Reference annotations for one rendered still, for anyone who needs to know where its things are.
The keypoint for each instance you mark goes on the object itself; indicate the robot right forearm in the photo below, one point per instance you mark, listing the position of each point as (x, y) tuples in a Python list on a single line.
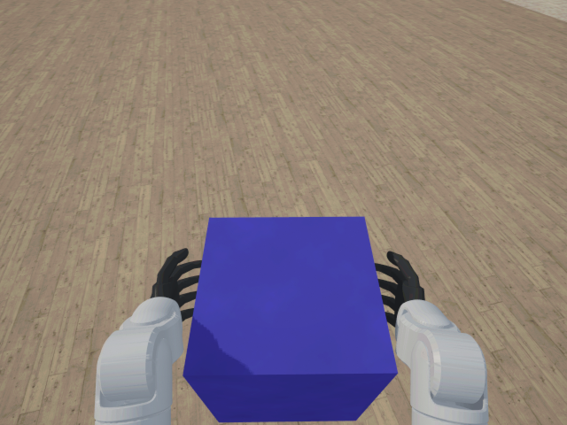
[(448, 376)]

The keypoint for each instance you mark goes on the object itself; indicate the robot right hand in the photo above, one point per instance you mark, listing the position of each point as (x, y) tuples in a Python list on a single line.
[(408, 287)]

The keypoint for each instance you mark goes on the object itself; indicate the carton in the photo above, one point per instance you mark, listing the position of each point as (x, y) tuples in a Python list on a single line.
[(288, 322)]

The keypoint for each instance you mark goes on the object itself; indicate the robot left forearm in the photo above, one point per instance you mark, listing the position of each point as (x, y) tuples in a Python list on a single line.
[(134, 368)]

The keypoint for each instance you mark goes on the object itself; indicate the robot left hand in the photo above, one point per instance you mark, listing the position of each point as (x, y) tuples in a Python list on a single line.
[(167, 285)]

